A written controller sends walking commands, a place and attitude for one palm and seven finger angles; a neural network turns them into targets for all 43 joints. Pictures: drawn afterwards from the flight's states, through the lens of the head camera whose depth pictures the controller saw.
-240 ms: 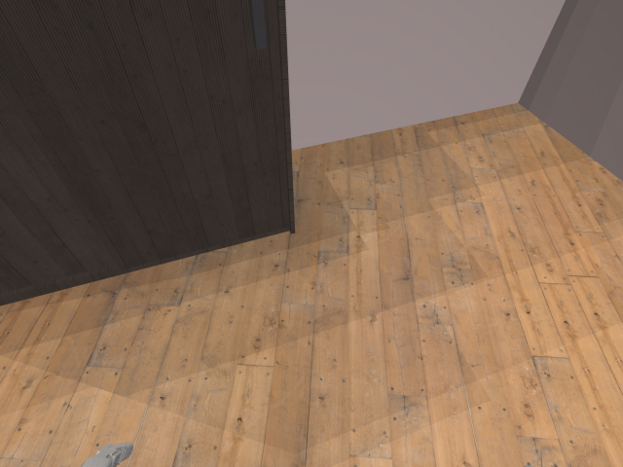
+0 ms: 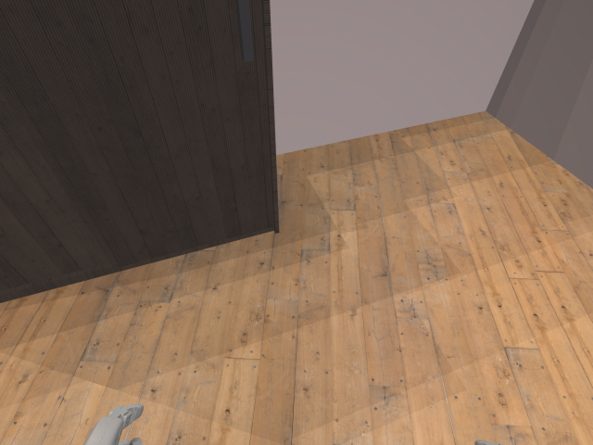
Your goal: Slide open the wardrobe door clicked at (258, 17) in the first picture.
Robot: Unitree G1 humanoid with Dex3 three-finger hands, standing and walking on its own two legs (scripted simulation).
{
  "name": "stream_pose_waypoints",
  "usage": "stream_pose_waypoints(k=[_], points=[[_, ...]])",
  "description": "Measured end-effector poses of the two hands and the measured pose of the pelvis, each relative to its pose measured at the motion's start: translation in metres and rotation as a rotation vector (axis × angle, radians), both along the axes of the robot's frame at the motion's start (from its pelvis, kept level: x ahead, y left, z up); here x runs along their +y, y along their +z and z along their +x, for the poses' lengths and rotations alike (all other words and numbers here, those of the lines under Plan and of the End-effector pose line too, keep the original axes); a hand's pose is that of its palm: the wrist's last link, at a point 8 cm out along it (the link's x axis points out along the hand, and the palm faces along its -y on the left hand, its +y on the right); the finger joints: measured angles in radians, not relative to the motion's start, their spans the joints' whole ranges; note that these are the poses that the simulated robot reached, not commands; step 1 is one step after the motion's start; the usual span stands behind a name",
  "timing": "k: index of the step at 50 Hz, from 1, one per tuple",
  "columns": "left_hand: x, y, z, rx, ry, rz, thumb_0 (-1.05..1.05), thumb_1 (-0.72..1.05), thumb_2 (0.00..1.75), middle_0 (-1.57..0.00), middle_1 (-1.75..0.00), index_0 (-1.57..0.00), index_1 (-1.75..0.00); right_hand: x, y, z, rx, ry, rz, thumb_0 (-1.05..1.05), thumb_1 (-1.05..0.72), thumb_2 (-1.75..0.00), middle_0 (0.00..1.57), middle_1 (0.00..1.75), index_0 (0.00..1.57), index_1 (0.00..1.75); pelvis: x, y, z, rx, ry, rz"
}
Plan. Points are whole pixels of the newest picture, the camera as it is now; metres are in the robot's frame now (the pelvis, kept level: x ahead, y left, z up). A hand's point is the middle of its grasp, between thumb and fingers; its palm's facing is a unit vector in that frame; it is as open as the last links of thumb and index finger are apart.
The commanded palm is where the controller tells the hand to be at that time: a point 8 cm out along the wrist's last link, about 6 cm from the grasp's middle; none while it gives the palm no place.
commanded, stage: stand and wait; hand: right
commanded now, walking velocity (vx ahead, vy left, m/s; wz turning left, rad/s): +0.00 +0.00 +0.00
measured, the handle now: (240, 0) +1.06 +0.20 +0.19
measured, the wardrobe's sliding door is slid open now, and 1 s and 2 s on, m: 0.00 0.00 0.00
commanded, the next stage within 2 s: look at it before walking up in 0.72 s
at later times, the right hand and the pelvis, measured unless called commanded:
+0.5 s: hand out of the picture +0.05 -0.23 -0.15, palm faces -0.03 +0.94 -0.35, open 7.4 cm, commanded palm none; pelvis -0.02 +0.02 +0.01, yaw +0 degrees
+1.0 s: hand out of the picture +0.05 -0.22 -0.15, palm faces -0.03 +0.94 -0.33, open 7.4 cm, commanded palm none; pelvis -0.03 +0.03 +0.01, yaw +0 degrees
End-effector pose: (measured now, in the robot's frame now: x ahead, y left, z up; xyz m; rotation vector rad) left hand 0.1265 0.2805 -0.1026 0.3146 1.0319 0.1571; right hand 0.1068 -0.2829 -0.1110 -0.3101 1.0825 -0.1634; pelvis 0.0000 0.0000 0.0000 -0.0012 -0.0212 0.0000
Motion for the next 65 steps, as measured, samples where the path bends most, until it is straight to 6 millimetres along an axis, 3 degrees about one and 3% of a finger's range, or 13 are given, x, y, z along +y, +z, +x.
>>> stream_pose_waypoints(k=[5, 16, 25, 44, 65], points=[[0.007, -0.001, -0.012, 0.030, 0.010, 0.003, 0.00, 0.90, 0.90, -0.21, -0.30, -0.21, -0.30, 0.004, -0.003, -0.016, 0.034, -0.013, 0.004, 0.01, -0.90, -0.90, 0.20, 0.30, 0.20, 0.30, 0.004, 0.001, -0.004, -0.004, 0.000, -0.001], [0.028, -0.009, -0.060, 0.146, 0.050, 0.020, 0.00, 0.90, 0.90, -0.20, -0.30, -0.21, -0.30, 0.003, -0.003, -0.056, 0.128, -0.043, -0.018, 0.01, -0.90, -0.90, 0.20, 0.30, 0.20, 0.30, 0.014, 0.004, -0.014, -0.011, -0.001, -0.002], [0.037, -0.013, -0.083, 0.189, 0.067, 0.013, 0.00, 0.90, 0.90, -0.20, -0.30, -0.20, -0.30, 0.006, 0.000, -0.067, 0.142, -0.043, -0.029, 0.01, -0.90, -0.90, 0.20, 0.30, 0.20, 0.30, 0.020, 0.006, -0.022, -0.013, 0.001, -0.002], [0.040, -0.011, -0.088, 0.173, 0.067, 0.004, 0.00, 0.90, 0.90, -0.20, -0.30, -0.21, -0.30, 0.021, 0.001, -0.055, 0.093, -0.021, -0.009, 0.01, -0.90, -0.90, 0.20, 0.30, 0.20, 0.30, 0.027, 0.007, -0.029, -0.011, 0.002, -0.001], [0.038, -0.009, -0.085, 0.180, 0.062, 0.010, 0.00, 0.90, 0.90, -0.20, -0.30, -0.21, -0.30, 0.014, -0.001, -0.067, 0.129, -0.036, -0.015, 0.01, -0.90, -0.90, 0.20, 0.30, 0.20, 0.30, 0.024, 0.008, -0.028, -0.012, 0.001, 0.000]])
